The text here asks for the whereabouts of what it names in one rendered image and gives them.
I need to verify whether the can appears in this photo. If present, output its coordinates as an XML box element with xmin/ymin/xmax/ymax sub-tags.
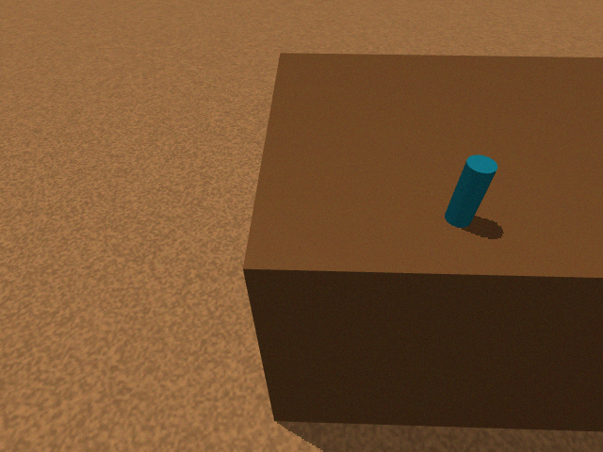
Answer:
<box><xmin>445</xmin><ymin>154</ymin><xmax>497</xmax><ymax>228</ymax></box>

